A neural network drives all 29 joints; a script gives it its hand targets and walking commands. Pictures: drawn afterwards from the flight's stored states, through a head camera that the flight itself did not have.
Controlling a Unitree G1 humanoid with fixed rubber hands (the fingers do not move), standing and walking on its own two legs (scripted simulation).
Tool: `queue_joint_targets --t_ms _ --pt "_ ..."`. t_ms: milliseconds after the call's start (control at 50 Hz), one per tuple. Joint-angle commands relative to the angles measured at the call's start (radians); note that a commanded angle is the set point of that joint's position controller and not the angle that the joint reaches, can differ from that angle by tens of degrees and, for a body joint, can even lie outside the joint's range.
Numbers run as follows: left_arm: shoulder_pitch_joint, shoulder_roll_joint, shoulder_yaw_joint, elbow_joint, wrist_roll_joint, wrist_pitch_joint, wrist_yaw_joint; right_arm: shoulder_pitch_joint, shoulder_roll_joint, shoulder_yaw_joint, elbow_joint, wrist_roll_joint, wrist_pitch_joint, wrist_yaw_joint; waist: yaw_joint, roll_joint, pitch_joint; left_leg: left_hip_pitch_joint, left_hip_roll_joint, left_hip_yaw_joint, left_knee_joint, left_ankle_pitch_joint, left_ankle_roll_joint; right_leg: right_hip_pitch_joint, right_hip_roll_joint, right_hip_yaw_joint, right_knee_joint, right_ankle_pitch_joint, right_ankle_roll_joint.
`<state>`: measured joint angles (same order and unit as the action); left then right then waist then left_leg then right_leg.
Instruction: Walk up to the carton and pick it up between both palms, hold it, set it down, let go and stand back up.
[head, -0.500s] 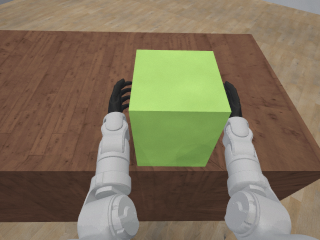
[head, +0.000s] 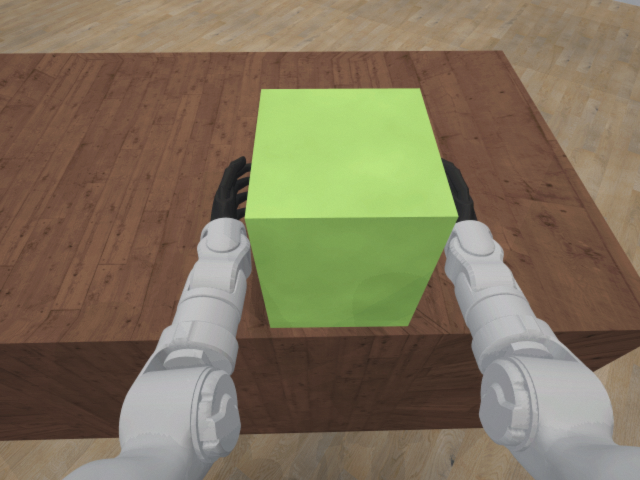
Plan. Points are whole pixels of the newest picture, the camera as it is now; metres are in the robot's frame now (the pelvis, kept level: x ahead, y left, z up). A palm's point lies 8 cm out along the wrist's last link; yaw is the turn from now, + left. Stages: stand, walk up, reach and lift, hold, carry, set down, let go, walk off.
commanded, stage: set down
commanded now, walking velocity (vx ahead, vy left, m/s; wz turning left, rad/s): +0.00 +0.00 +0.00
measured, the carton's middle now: (340, 216) +0.44 -0.01 +0.06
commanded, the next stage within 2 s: none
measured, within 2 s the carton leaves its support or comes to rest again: neither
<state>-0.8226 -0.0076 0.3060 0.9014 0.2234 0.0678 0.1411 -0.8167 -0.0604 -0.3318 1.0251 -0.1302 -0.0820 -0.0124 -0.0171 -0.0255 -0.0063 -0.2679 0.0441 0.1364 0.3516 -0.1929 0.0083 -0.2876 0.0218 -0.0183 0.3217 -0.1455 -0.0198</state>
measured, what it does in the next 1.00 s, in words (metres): stands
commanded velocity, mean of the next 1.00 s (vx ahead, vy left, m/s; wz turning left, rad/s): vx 0.00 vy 0.00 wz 0.00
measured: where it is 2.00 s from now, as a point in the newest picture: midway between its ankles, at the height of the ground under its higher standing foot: outside the picture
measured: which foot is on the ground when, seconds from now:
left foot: down 0.00-1.00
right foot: down 0.00-1.00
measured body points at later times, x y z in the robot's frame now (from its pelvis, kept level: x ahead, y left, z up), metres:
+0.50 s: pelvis -0.02 -0.01 -0.01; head +0.02 +0.00 +0.44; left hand +0.44 +0.17 +0.12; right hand +0.45 -0.23 +0.13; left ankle -0.02 +0.11 -0.75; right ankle +0.00 -0.11 -0.75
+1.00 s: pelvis -0.03 -0.03 -0.01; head +0.01 -0.01 +0.44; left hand +0.46 +0.17 +0.19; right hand +0.46 -0.21 +0.19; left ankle -0.02 +0.11 -0.75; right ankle +0.00 -0.11 -0.75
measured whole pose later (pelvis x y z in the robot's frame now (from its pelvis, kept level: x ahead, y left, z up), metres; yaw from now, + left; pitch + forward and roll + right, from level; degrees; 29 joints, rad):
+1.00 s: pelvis -0.03 -0.03 -0.01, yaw +3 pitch +14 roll -1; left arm -1.20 0.34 -0.07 1.08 -0.28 0.25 0.12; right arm -1.19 -0.34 -0.01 1.18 0.37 0.20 -0.09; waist -0.05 -0.03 -0.18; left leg -0.52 0.05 0.01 0.42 -0.14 -0.03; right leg -0.51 0.05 -0.08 0.36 -0.10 -0.06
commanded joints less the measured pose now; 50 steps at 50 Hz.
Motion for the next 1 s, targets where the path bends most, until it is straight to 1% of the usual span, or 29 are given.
queue_joint_targets --t_ms 0,40,160,200,260,280,300,320,340,360,420,460,480,500,520,560,580,600,620,660,680,720,740,760,800,860,880,920,980 --pt "-0.499 0.109 -0.136 -0.030 -0.125 -0.094 0.059 -0.484 -0.120 0.143 -0.057 0.141 -0.034 -0.038 0.040 0.042 -0.767 0.074 -0.012 -0.055 0.094 0.337 -0.027 0.130 0.011 0.014 0.078 0.473 0.030" --pt "-0.503 0.133 -0.139 0.074 -0.152 -0.114 0.059 -0.492 -0.154 0.186 0.007 0.183 -0.044 -0.058 0.038 0.014 -0.800 0.056 -0.010 -0.061 0.122 0.376 -0.038 0.146 0.015 0.009 0.096 0.526 0.031" --pt "-0.545 0.193 -0.177 0.187 -0.222 -0.188 0.040 -0.556 -0.282 0.246 0.119 0.295 -0.109 -0.077 0.023 0.035 -0.879 0.047 -0.011 -0.081 0.185 0.519 -0.083 0.121 0.030 0.004 0.127 0.622 0.018" --pt "-0.562 0.191 -0.207 0.217 -0.258 -0.192 0.028 -0.547 -0.325 0.261 0.212 0.322 -0.106 -0.078 -0.001 0.035 -0.808 0.058 -0.011 -0.088 0.178 0.492 -0.087 0.081 0.039 -0.009 0.113 0.576 0.024" --pt "-0.612 0.215 -0.253 0.210 -0.285 -0.194 0.022 -0.579 -0.380 0.275 0.238 0.375 -0.108 -0.067 -0.029 0.088 -0.812 0.139 -0.005 -0.106 0.191 0.508 -0.103 -0.033 0.050 -0.019 0.091 0.502 0.023" --pt "-0.620 0.222 -0.243 0.166 -0.299 -0.182 0.024 -0.596 -0.406 0.281 0.211 0.401 -0.106 -0.059 -0.020 0.091 -0.839 0.189 -0.003 -0.115 0.195 0.555 -0.113 -0.041 0.056 -0.032 0.079 0.497 0.013" --pt "-0.654 0.223 -0.288 0.207 -0.325 -0.171 0.018 -0.617 -0.422 0.277 0.264 0.406 -0.091 -0.053 -0.042 0.088 -0.793 0.173 0.000 -0.113 0.194 0.508 -0.118 -0.079 0.059 -0.036 0.064 0.432 0.007" --pt "-0.654 0.246 -0.285 0.169 -0.341 -0.159 0.015 -0.619 -0.443 0.286 0.200 0.425 -0.087 -0.046 -0.030 0.087 -0.813 0.178 -0.004 -0.112 0.195 0.505 -0.118 -0.080 0.062 -0.033 0.062 0.430 0.009" --pt "-0.699 0.251 -0.309 0.203 -0.362 -0.157 0.012 -0.660 -0.452 0.287 0.228 0.430 -0.074 -0.035 -0.040 0.074 -0.790 0.150 -0.003 -0.116 0.188 0.440 -0.113 -0.102 0.056 -0.034 0.060 0.367 0.007" --pt "-0.694 0.279 -0.313 0.175 -0.380 -0.149 0.013 -0.656 -0.447 0.318 0.192 0.453 -0.062 -0.027 -0.009 0.054 -0.795 0.149 -0.002 -0.115 0.175 0.419 -0.099 -0.105 0.057 -0.032 0.061 0.352 0.015" --pt "-0.735 0.293 -0.383 0.193 -0.465 -0.127 0.004 -0.696 -0.451 0.361 0.175 0.509 -0.006 -0.005 -0.036 0.039 -0.779 0.056 -0.012 -0.128 0.149 0.270 -0.057 -0.085 0.033 -0.012 0.070 0.275 0.016" --pt "-0.756 0.344 -0.383 0.222 -0.489 -0.119 -0.002 -0.713 -0.420 0.409 0.170 0.546 0.032 0.009 0.014 0.015 -0.734 -0.028 -0.018 -0.117 0.124 0.173 -0.024 -0.081 0.014 0.006 0.079 0.210 0.027" --pt "-0.778 0.346 -0.403 0.243 -0.504 -0.119 -0.007 -0.729 -0.414 0.417 0.202 0.552 0.046 0.015 0.002 0.015 -0.716 -0.069 -0.022 -0.130 0.117 0.135 -0.015 -0.093 0.009 0.014 0.087 0.183 0.028" --pt "-0.780 0.375 -0.390 0.268 -0.510 -0.119 -0.010 -0.759 -0.413 0.434 0.195 0.559 0.056 0.017 0.036 -0.021 -0.700 -0.131 -0.025 -0.128 0.114 0.093 0.004 -0.070 -0.003 0.028 0.097 0.154 0.036" --pt "-0.743 0.380 -0.400 0.345 -0.512 -0.112 -0.018 -0.743 -0.398 0.465 0.232 0.567 0.074 0.017 0.030 -0.032 -0.652 -0.171 -0.028 -0.124 0.092 0.041 0.021 -0.047 -0.018 0.047 0.095 0.127 0.039" --pt "-0.751 0.410 -0.397 0.371 -0.524 -0.100 -0.032 -0.777 -0.394 0.479 0.206 0.586 0.094 0.010 0.043 -0.079 -0.638 -0.252 -0.031 -0.123 0.069 0.009 0.037 0.031 -0.023 0.057 0.103 0.134 0.051" --pt "-0.767 0.434 -0.389 0.381 -0.519 -0.101 -0.037 -0.778 -0.395 0.458 0.206 0.576 0.098 0.002 0.045 -0.065 -0.661 -0.261 -0.035 -0.122 0.066 0.004 0.039 0.053 -0.034 0.069 0.100 0.129 0.045" --pt "-0.773 0.437 -0.389 0.353 -0.524 -0.103 -0.037 -0.785 -0.411 0.457 0.182 0.577 0.098 -0.006 0.055 -0.056 -0.690 -0.265 -0.037 -0.116 0.062 0.018 0.041 0.086 -0.034 0.077 0.103 0.138 0.041" --pt "-0.815 0.451 -0.390 0.348 -0.534 -0.107 -0.042 -0.804 -0.409 0.434 0.151 0.559 0.099 -0.015 0.032 -0.058 -0.757 -0.295 -0.038 -0.107 0.063 0.008 0.037 0.113 -0.042 0.076 0.108 0.156 0.044" --pt "-0.872 0.478 -0.376 0.270 -0.539 -0.114 -0.032 -0.853 -0.413 0.405 0.049 0.541 0.100 -0.029 0.040 -0.054 -0.850 -0.313 -0.040 -0.107 0.068 0.017 0.035 0.142 -0.036 0.087 0.127 0.193 0.047" --pt "-0.879 0.461 -0.392 0.243 -0.552 -0.102 -0.029 -0.839 -0.419 0.397 0.032 0.526 0.111 -0.036 0.005 -0.037 -0.881 -0.300 -0.043 -0.111 0.060 0.033 0.018 0.167 -0.034 0.077 0.123 0.236 0.045" --pt "-0.897 0.460 -0.410 0.233 -0.546 -0.061 -0.032 -0.829 -0.447 0.342 0.093 0.489 0.143 -0.058 -0.042 0.010 -0.878 -0.218 -0.039 -0.116 0.056 0.054 -0.005 0.123 -0.021 0.043 0.111 0.248 0.037" --pt "-0.940 0.460 -0.422 0.235 -0.559 -0.045 -0.031 -0.852 -0.441 0.331 0.116 0.483 0.159 -0.060 -0.043 0.019 -0.860 -0.180 -0.038 -0.118 0.060 0.042 -0.010 0.075 -0.020 0.043 0.098 0.208 0.031" --pt "-0.858 0.425 -0.427 0.245 -0.547 -0.024 -0.032 -0.796 -0.422 0.368 0.133 0.495 0.175 -0.057 -0.033 0.021 -0.820 -0.135 -0.036 -0.125 0.055 0.061 -0.018 0.050 -0.010 0.032 0.084 0.210 0.029" --pt "-0.887 0.432 -0.415 0.226 -0.540 0.015 -0.039 -0.815 -0.447 0.320 0.148 0.469 0.194 -0.068 -0.063 0.030 -0.807 -0.063 -0.035 -0.128 0.064 0.090 -0.022 0.028 -0.001 0.021 0.062 0.219 0.030" --pt "-0.909 0.461 -0.368 0.071 -0.520 0.082 -0.031 -0.851 -0.489 0.282 0.013 0.472 0.204 -0.081 -0.052 0.040 -0.922 0.030 -0.042 -0.128 0.078 0.218 -0.041 0.077 0.017 0.005 0.067 0.344 0.039" --pt "-0.875 0.458 -0.357 0.010 -0.498 0.112 -0.025 -0.826 -0.489 0.294 -0.043 0.480 0.216 -0.083 -0.044 0.096 -0.953 0.062 -0.045 -0.126 0.088 0.301 -0.054 0.108 0.019 0.003 0.071 0.409 0.040" --pt "-0.913 0.467 -0.356 -0.004 -0.494 0.178 -0.021 -0.887 -0.502 0.292 -0.050 0.507 0.256 -0.083 -0.032 0.109 -0.897 0.089 -0.048 -0.132 0.080 0.258 -0.059 0.100 0.022 -0.005 0.054 0.352 0.033" --pt "-0.877 0.450 -0.335 0.013 -0.465 0.257 -0.016 -0.828 -0.496 0.298 0.057 0.513 0.320 -0.072 -0.053 0.105 -0.728 0.126 -0.034 -0.143 0.067 0.210 -0.057 0.034 0.028 -0.018 0.020 0.244 0.027"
